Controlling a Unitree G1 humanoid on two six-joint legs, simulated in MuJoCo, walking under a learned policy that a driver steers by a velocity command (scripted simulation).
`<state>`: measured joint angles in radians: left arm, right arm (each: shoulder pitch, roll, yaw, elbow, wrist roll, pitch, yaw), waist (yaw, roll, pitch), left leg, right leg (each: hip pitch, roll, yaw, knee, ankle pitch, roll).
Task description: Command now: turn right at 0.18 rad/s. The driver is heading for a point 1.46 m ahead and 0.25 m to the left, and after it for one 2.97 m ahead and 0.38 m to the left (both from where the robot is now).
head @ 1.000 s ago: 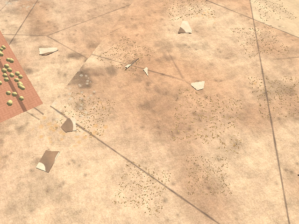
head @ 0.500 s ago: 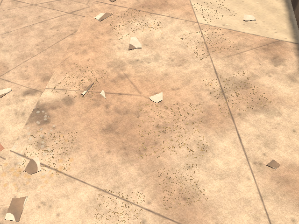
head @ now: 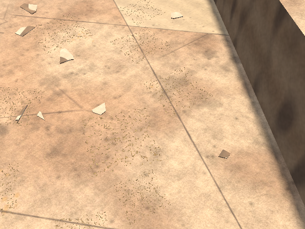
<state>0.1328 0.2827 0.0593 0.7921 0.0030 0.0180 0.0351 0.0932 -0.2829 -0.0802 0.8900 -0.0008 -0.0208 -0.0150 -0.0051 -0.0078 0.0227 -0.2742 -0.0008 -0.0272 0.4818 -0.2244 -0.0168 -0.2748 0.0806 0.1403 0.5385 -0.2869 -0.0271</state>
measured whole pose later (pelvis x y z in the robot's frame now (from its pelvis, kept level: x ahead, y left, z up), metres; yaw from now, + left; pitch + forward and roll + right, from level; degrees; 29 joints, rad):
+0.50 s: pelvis +0.00 -0.02 +0.00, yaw -1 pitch -2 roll +0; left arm 0.19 0.24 0.04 0.93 0.01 -0.01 0.01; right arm 0.12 -0.26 -0.04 1.01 -0.01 0.00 -0.02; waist -0.02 0.01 0.04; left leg -0.21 0.04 -0.02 0.49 -0.26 -0.05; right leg -0.18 0.01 0.03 0.51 -0.31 0.00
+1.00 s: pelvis +0.00 -0.02 +0.00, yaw -1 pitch -2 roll +0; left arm 0.21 0.23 0.02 1.02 0.00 -0.01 0.02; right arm 0.18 -0.24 -0.03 1.11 0.00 0.00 -0.04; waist -0.01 0.00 0.04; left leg -0.21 0.04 -0.03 0.50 -0.26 -0.05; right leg -0.17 0.02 0.03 0.50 -0.30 -0.01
